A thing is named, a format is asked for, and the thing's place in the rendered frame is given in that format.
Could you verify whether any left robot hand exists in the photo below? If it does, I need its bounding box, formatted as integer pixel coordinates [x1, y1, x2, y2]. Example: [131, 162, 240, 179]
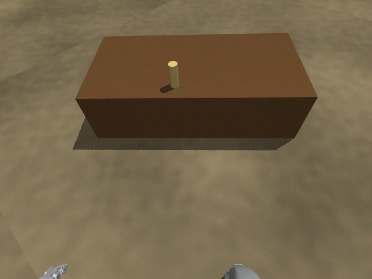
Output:
[39, 264, 68, 279]

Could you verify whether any can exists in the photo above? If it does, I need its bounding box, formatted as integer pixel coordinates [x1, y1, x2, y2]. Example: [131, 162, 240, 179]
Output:
[168, 61, 179, 88]

